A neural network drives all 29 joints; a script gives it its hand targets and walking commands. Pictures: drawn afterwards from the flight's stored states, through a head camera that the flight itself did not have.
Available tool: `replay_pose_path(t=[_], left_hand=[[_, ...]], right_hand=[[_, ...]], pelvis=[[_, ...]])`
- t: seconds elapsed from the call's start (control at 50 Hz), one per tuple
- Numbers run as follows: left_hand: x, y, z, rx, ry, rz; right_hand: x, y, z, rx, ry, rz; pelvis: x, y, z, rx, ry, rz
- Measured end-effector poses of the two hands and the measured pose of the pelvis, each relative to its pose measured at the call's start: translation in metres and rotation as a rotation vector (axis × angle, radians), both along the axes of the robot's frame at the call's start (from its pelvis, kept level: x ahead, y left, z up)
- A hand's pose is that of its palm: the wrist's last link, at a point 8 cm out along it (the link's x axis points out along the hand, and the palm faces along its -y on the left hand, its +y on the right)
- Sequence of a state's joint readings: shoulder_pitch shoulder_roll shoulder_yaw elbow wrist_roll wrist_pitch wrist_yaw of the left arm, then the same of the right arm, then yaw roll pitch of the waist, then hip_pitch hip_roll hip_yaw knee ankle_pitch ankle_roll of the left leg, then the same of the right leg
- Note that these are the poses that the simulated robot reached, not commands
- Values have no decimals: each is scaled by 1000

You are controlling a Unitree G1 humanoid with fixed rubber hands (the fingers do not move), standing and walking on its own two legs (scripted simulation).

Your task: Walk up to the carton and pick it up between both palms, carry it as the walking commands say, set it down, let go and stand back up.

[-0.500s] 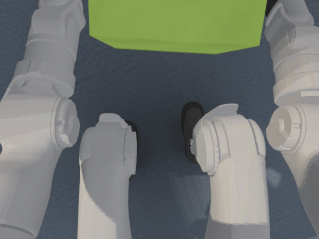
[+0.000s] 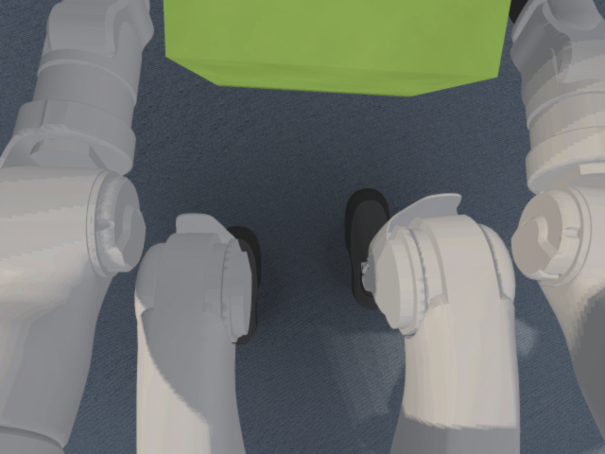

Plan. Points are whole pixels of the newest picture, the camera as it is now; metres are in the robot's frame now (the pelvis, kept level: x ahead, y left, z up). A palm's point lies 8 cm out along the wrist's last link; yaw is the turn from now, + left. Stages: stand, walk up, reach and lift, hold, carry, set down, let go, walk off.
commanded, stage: set down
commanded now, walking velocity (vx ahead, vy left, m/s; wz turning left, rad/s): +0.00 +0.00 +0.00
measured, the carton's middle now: out of the picture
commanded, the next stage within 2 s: none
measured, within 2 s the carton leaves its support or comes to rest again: neither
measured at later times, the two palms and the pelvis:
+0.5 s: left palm out of the picture +0.57 +0.12 -0.19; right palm out of the picture +0.52 -0.28 -0.18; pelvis +0.01 -0.01 +0.01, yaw +0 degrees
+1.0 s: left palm out of the picture +0.58 +0.14 -0.11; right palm out of the picture +0.52 -0.30 -0.12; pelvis +0.01 -0.01 +0.03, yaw +0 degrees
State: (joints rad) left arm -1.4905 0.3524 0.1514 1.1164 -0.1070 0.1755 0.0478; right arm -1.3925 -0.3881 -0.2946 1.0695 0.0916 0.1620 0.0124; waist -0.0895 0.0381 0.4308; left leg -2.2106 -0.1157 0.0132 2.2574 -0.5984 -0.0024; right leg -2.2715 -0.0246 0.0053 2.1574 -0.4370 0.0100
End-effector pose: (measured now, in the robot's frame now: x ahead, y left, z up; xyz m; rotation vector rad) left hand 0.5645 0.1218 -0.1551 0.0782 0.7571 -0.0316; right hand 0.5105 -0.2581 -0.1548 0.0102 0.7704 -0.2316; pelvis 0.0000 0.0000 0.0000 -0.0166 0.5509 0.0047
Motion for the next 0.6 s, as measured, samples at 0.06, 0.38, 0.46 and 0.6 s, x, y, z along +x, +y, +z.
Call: replay_pose_path(t=[0.06,0.38,0.46,0.6], left_hand=[[1,0,-1,4,-2,4],[8,0,-20,34,-13,15],[5,0,-28,35,-16,9],[-4,2,-30,45,-18,-4]], right_hand=[[0,0,-1,8,-7,-3],[4,-5,-31,-43,33,-20],[6,-13,-29,-59,-4,-33],[0,-29,-22,-61,-28,-68]], pelvis=[[-1,0,-1,-1,-9,2],[5,-7,6,11,0,4],[11,-8,7,7,7,-1],[13,-6,2,8,-18,-4]])
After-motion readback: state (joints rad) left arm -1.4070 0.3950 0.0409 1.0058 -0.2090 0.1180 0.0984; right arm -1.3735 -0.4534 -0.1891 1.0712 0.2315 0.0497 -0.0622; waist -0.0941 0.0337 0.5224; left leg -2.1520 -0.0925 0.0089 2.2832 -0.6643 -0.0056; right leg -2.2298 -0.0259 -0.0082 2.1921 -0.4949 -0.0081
